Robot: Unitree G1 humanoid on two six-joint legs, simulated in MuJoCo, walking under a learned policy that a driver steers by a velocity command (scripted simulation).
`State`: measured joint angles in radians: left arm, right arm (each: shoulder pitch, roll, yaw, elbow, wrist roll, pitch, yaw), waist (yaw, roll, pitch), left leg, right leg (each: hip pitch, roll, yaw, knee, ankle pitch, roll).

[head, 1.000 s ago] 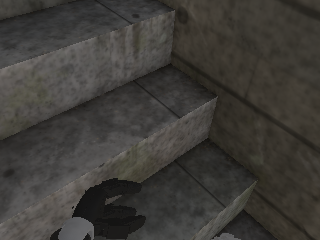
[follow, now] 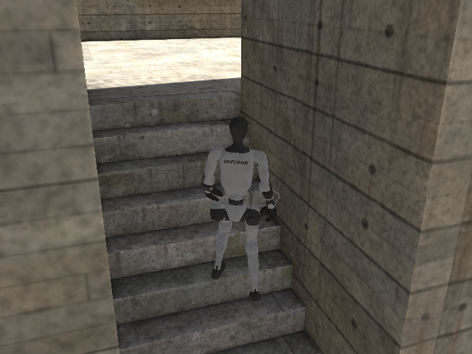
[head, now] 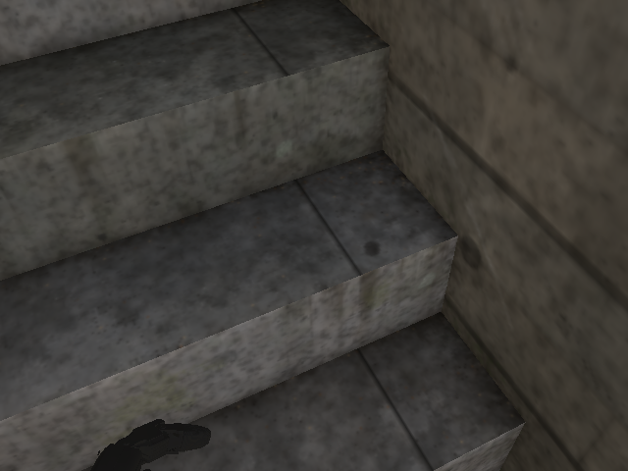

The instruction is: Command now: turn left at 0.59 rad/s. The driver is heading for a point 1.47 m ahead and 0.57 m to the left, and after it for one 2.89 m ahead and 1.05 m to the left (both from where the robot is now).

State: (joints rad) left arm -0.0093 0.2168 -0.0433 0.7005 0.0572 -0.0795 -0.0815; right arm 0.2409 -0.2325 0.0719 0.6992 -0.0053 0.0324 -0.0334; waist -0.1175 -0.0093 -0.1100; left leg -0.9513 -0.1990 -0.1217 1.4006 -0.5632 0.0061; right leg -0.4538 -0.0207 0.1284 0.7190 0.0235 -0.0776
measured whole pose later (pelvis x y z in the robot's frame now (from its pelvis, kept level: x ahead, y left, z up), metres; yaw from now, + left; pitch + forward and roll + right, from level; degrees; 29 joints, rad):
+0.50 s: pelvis +0.02 -0.06 -0.04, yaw +18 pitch +6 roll +4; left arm 0.48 0.22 0.01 0.98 0.13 -0.08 -0.07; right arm 0.02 -0.18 0.08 0.65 -0.02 0.10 0.07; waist 0.05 0.00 -0.16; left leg -1.41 0.11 0.00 2.11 -0.52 0.10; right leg -0.10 -0.09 -0.28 0.26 -0.28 -0.04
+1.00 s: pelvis +0.14 +0.02 +0.14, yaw +34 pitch +3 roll -2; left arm 0.07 0.22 -0.02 0.58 -0.02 -0.03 -0.05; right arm 0.31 -0.26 -0.01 0.80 -0.08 -0.03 0.07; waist -0.04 0.07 -0.10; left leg -0.33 -0.03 -0.09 0.56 -0.28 0.05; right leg -1.21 0.09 0.13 2.33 -0.34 -0.03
